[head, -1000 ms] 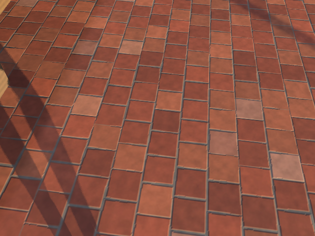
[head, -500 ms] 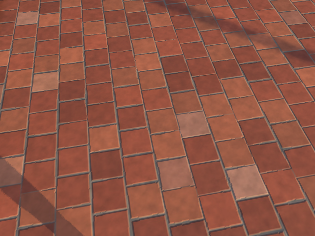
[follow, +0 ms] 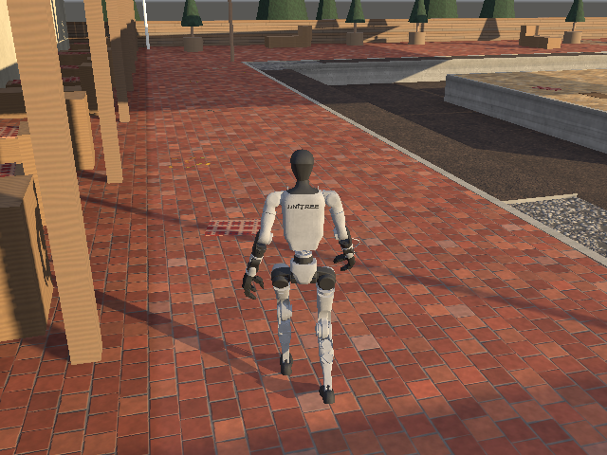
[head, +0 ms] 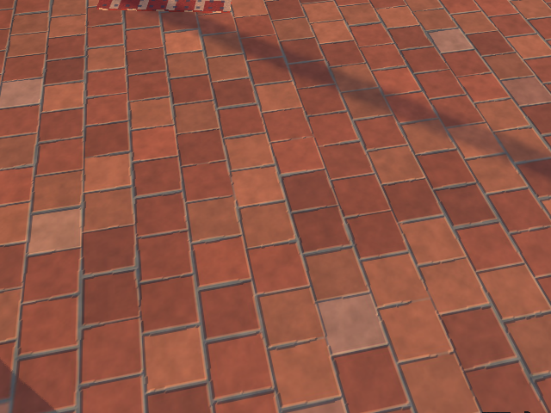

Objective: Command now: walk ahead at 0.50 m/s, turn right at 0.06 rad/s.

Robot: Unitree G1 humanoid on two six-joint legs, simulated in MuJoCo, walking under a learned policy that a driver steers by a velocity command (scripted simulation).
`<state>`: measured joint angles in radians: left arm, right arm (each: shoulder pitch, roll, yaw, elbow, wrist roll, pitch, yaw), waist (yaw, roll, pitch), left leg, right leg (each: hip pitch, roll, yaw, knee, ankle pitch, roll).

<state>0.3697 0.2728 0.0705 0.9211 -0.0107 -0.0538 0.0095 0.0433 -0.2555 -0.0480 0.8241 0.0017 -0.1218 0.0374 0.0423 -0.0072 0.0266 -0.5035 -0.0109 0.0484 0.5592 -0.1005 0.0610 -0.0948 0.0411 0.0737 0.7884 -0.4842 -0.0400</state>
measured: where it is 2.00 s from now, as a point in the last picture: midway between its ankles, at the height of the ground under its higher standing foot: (295, 345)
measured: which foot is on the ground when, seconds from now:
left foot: down 0.00-0.50, up 0.52-0.94, down 0.96-1.00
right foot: up 0.00-0.46, down 0.48-0.98, up 1.00-1.00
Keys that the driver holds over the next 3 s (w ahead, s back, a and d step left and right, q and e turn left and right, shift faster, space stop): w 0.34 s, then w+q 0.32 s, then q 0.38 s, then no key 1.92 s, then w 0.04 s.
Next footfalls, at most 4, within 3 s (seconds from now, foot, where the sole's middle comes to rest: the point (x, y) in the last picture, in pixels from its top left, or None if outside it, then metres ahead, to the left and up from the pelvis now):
0.48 right None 0.45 -0.14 -0.76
0.96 left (241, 339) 0.63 0.14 -0.76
1.40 right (335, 324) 0.68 -0.10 -0.76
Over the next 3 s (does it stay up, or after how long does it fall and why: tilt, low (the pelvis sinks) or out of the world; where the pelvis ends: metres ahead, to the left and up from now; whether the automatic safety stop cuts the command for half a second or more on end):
stays up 0.62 -0.01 0.02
